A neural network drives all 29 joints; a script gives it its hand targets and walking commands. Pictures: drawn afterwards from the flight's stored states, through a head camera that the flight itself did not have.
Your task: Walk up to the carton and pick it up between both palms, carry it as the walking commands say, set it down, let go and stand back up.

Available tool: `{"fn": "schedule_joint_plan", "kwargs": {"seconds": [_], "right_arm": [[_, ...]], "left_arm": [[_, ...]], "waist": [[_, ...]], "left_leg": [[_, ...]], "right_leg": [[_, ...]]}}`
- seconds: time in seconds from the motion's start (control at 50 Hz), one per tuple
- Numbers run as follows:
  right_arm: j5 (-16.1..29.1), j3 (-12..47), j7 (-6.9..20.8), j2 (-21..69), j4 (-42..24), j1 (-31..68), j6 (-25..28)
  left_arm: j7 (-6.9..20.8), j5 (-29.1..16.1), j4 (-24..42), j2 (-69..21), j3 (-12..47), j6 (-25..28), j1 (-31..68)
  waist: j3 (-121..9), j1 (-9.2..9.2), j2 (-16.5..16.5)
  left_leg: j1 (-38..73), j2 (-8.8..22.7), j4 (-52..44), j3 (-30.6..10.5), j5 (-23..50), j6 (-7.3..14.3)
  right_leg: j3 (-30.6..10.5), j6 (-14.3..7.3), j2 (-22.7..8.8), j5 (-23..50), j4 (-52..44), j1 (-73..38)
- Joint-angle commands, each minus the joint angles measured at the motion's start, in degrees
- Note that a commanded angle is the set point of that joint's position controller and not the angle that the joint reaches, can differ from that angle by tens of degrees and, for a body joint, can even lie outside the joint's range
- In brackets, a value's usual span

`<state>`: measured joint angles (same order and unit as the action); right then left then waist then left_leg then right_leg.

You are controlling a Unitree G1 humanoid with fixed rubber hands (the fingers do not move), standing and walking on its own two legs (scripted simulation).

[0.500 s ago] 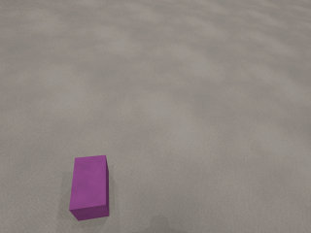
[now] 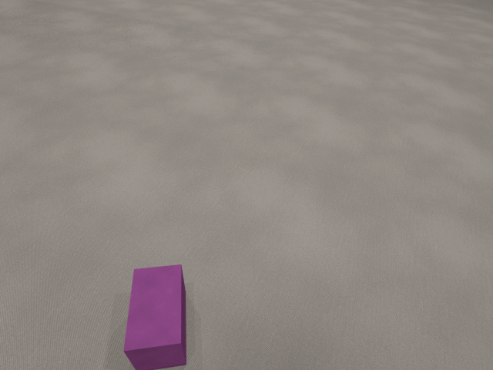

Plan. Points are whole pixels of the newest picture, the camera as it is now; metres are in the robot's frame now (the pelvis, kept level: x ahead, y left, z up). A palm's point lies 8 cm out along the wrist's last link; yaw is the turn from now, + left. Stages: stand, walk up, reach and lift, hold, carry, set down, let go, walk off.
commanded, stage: walk up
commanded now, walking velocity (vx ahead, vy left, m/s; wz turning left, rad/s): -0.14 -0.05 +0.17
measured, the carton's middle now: (160, 316) +0.51 +0.23 -0.66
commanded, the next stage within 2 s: none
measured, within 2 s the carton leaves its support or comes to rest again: neither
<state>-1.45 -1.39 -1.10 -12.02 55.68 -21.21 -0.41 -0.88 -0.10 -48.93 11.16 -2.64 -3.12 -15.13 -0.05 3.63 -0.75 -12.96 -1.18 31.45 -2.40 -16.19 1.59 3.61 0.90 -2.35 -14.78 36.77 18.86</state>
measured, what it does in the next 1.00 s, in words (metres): steps on the spot: right foot, then left foot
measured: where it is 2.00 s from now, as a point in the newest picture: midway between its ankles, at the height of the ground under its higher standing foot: outside the picture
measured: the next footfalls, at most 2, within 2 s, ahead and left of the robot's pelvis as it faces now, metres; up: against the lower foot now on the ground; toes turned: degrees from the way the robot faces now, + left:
right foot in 0.24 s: +0.01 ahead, -0.12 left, +0.00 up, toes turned -5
left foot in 0.60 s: +0.06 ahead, +0.12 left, +0.00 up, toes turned -5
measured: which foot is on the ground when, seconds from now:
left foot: down 0.00-0.34, up 0.36-0.58, down 0.60-0.98, up 1.00-1.00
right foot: up 0.00-0.22, down 0.24-0.60, up 0.62-0.98, down 1.00-1.00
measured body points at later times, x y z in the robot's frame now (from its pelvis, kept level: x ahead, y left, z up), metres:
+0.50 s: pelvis +0.00 +0.00 +0.00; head +0.00 +0.00 +0.45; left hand +0.09 +0.24 -0.13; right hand +0.02 -0.25 -0.14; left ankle -0.01 +0.12 -0.71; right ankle -0.03 -0.12 -0.74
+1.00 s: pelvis -0.01 +0.02 +0.00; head +0.02 +0.04 +0.45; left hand +0.06 +0.28 -0.14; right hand -0.01 -0.23 -0.14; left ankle +0.02 +0.12 -0.73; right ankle -0.02 -0.11 -0.74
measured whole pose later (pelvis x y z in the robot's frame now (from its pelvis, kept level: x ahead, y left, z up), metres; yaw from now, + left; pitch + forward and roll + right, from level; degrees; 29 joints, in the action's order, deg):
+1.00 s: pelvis -0.01 +0.02 +0.00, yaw +1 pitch +3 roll +0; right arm -2.4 -1.1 -0.7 -11.7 55.2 -17.7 -0.8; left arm -2.9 -0.1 -49.8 12.9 -2.1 -2.3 -15.3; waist 0.5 3.4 -1.3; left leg -20.2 -3.8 28.8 -4.1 -11.5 2.1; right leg 3.8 0.0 -2.7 -17.1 25.9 14.3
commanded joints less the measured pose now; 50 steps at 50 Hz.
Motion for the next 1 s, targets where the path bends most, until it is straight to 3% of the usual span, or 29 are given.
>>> {"fn": "schedule_joint_plan", "kwargs": {"seconds": [0.0,0.02,0.04,0.06,0.08,0.1,0.14,0.18,0.22,0.3,0.34,0.38,0.44,0.5,0.52,0.54,0.56,0.6,0.62,0.66,0.76,0.84,0.86,0.88,0.9,0.92,0.94,0.96,0.98], "right_arm": [[-0.08,-2.45,-1.07,-8.73,-5.06,2.48,1.84],[0.61,-1.57,-0.95,-6.35,-4.42,2.63,1.88],[0.34,-0.46,-0.9,-3.76,-3.14,2.33,1.56],[0.59,-0.16,-0.85,-4.13,-2.39,2.03,1.12],[0.75,0.03,-0.85,-4.66,-1.54,0.59,1.03],[0.79,0.19,-0.86,-4.96,-0.71,-1.67,1.27],[0.84,-0.27,-0.77,-6.39,0.7,-3.54,1.87],[0.65,0.69,-0.38,-4.39,-0.22,-2.4,2.42],[0.35,0.95,-0.44,-3.12,-2.61,1.68,2.63],[0.12,-1.11,0.06,-4.65,-4.94,5.29,0.98],[-0.33,-1.57,0.2,-4.91,-4.59,4.28,0.07],[-0.47,-1.07,0.4,-4.11,-3.78,2.62,-0.08],[-0.32,0.51,0.53,-2.84,-3.15,1.19,0.28],[0.13,1.6,-0.06,-2.54,-2.49,-0.64,1.71],[-0.02,0.96,-0.41,-5.06,-2.76,-1.0,2.39],[-0.55,0.0,-0.65,-8.31,-3.12,-1.59,2.74],[-0.62,-0.8,-0.83,-10.22,-3.08,-3.19,2.37],[-0.72,-2.07,-1.08,-11.24,-3.4,-2.0,1.65],[-0.63,-1.89,-1.09,-10.62,-3.45,-0.75,1.67],[-0.45,-1.79,-1.33,-9.61,-3.38,0.54,2.05],[0.24,-0.41,-1.61,-7.42,-1.8,-3.23,2.47],[0.22,-0.51,-1.56,-7.77,-1.23,-4.33,1.97],[-0.63,-1.54,-1.11,-10.45,1.5,-2.9,1.29],[-2.24,-3.18,1.0,-12.24,-1.71,2.57,-1.48],[-2.54,-2.19,1.89,-10.2,-5.16,8.46,-2.1],[-2.54,-1.12,2.04,-6.82,-6.53,9.57,-1.58],[-3.0,-0.96,2.13,-6.42,-8.06,10.39,-1.52],[-2.96,-1.59,2.38,-7.75,-8.27,9.93,-1.88],[-3.19,-1.95,3.03,-7.72,-7.63,8.21,-2.42]], "left_arm": [[-1.02,0.43,1.97,5.64,-1.21,-1.41,-2.15],[-0.73,0.24,1.49,4.1,-0.36,-1.23,-3.0],[-0.09,0.98,0.96,2.46,1.14,-0.16,-4.23],[0.13,1.04,0.85,2.84,1.7,0.62,-2.45],[0.03,0.83,1.48,3.37,1.96,1.42,-0.54],[-0.17,0.45,2.21,3.34,1.97,2.25,-0.07],[-0.54,-0.64,2.12,3.21,1.76,3.68,-3.58],[-0.89,-0.09,1.21,5.34,0.1,4.33,-4.14],[-1.06,0.49,0.68,8.93,-1.47,3.59,-4.81],[-1.64,1.39,0.75,10.0,-1.62,2.14,-2.12],[-1.87,1.47,1.82,10.28,-1.52,2.47,-1.24],[-1.9,1.07,1.75,9.31,-1.12,2.63,0.46],[-1.76,1.34,1.27,7.96,-0.66,2.78,-0.66],[-1.33,0.96,-0.25,7.22,-0.59,2.55,-2.43],[-1.19,0.57,0.03,5.57,-0.09,2.62,-3.09],[-1.13,0.57,0.69,4.53,0.32,2.45,-2.89],[-1.15,1.06,1.85,4.74,0.27,1.87,-1.0],[-1.0,1.13,3.69,7.18,-1.1,0.37,0.7],[-0.76,1.09,3.53,6.74,-0.98,0.11,0.59],[-0.34,1.37,2.35,6.67,-0.84,-0.42,-0.61],[-0.44,1.0,1.49,5.35,0.37,0.65,-1.35],[-0.54,0.55,1.61,5.16,0.8,1.31,-0.92],[-0.89,0.52,-0.45,6.37,-1.55,2.01,-1.2],[-2.21,-0.06,-2.66,8.74,-1.61,1.86,-8.82],[-4.02,0.28,-4.72,11.56,-3.06,1.62,-15.16],[-4.8,1.49,-5.42,15.42,-5.04,1.58,-19.24],[-5.21,1.8,-4.28,18.76,-5.43,1.37,-17.46],[-4.96,1.43,-2.45,18.19,-4.9,1.09,-11.63],[-4.62,1.32,-1.82,15.63,-4.44,0.87,-7.3]], "waist": [[7.77,-4.03,7.52],[5.88,-4.04,7.42],[0.85,-3.7,7.36],[1.7,-2.36,8.28],[0.94,-1.19,9.04],[-2.23,-0.9,9.28],[-7.16,-2.7,9.97],[-11.69,-2.99,5.54],[-11.44,-3.57,-3.83],[-1.03,-4.01,-11.29],[1.61,-3.85,-9.67],[3.84,-2.72,-8.98],[3.19,-2.2,-7.13],[-0.18,-2.08,-6.35],[-1.96,-3.2,0.13],[-2.37,-3.49,7.74],[-0.46,-2.29,11.03],[3.19,-2.02,10.69],[4.83,-2.73,11.58],[4.79,-3.13,8.25],[-3.36,-1.9,10.09],[-5.13,-1.43,12.08],[-5.05,-1.7,12.99],[-5.36,-2.9,18.31],[-2.88,-8.22,11.59],[-3.59,-10.57,-5.11],[-2.22,-9.45,-8.5],[0.51,-6.62,-4.55],[1.43,-4.18,-3.39]], "left_leg": [[-6.35,17.46,-16.88,-16.96,22.4,3.9],[-1.44,14.41,-15.28,-12.8,24.9,3.62],[2.57,9.23,-17.12,-6.99,7.56,3.76],[4.51,8.18,-17.66,-7.47,0.72,3.88],[7.58,7.8,-16.38,-8.29,2.86,4.43],[11.14,7.74,-12.92,-8.83,12.67,4.58],[10.21,7.96,-5.35,-7.1,27.78,4.83],[0.97,5.34,-3.59,-5.77,24.21,2.36],[-9.37,1.83,-1.01,-1.78,10.47,0.04],[-17.4,0.3,10.64,-0.79,-8.06,-1.57],[-19.3,0.47,18.16,-1.21,-9.46,-2.8],[-17.06,0.98,17.29,-0.91,-8.42,-3.36],[-14.03,1.1,6.48,-0.65,-4.1,-2.95],[-5.54,1.23,-8.4,-1.15,10.07,-1.61],[-1.77,5.8,-9.9,-6.96,22.42,-0.22],[1.03,11.92,-11.81,-16.56,29.06,1.27],[2.29,16.05,-14.78,-23.3,29.51,3.27],[-3.22,18.21,-17.88,-28.7,15.94,6.45],[-4.87,17.44,-19.31,-28.7,12.32,6.79],[-2.78,15.16,-19.91,-24.95,9.34,4.31],[10.47,11.13,-14.11,-16.12,28.24,2.16],[8.89,10.08,-12.43,-15.55,26.74,3.66],[8.18,10.18,-12.21,-16.02,19.81,3.47],[-5.1,2.18,-9.82,-7.6,-4.69,3.43],[-22.02,-0.93,-3.85,-5.17,-5.79,1.25],[-32.49,-3.31,11.21,-2.19,-8.64,-1.49],[-35.89,0.02,26.57,-2.11,-12.37,-4.44],[-33.63,2.51,33.49,-4.0,-11.77,-5.33],[-31.36,2.71,35.22,-4.78,-7.93,-5.53]], "right_leg": [[-5.2,0.32,1.34,-11.52,21.38,8.27],[-6.34,-0.33,0.93,-10.01,13.94,7.82],[-4.71,-0.54,0.93,-5.98,5.64,4.18],[-3.73,-0.3,2.11,-5.71,-0.6,4.38],[-3.15,-0.01,2.73,-5.45,-6.03,3.63],[-2.43,0.29,3.23,-5.42,-11.39,0.72],[-2.47,-0.04,2.01,-1.14,-18.56,-8.4],[-3.52,-1.39,-2.86,11.56,-17.64,-20.2],[-7.99,-3.91,-9.8,22.56,-14.58,-24.18],[-8.14,-7.76,-15.72,10.01,-18.91,-15.52],[-9.42,-8.81,-18.17,10.47,-20.47,-12.17],[-6.5,-8.31,-15.98,8.84,-19.87,-8.12],[-3.44,-6.28,-12.41,14.69,-16.0,-10.31],[-0.54,-4.0,-6.85,8.61,-9.93,-11.91],[1.62,-2.02,-3.36,-0.36,-6.76,-9.51],[3.24,-0.09,0.25,-8.83,-1.76,-3.64],[1.97,0.66,1.86,-15.29,2.11,2.58],[-2.02,1.08,2.68,-17.6,11.63,4.67],[-3.14,1.15,2.13,-16.14,13.81,4.75],[-3.84,0.61,1.53,-12.84,13.42,5.77],[-3.99,0.71,2.56,-9.24,4.98,5.74],[-2.01,0.43,3.64,-10.6,-4.25,-0.5],[-2.08,0.41,1.39,-11.5,-6.2,-0.77],[-0.45,-1.74,-1.94,-5.89,-13.63,-13.32],[-3.0,-3.96,-8.74,2.9,-17.69,-26.3],[-18.77,-8.14,-22.77,4.5,-23.09,-29.84],[-27.65,-12.17,-32.95,11.02,-23.33,-23.03],[-25.54,-12.23,-31.96,9.92,-23.46,-15.08],[-20.06,-8.98,-27.6,3.48,-23.89,-10.79]]}}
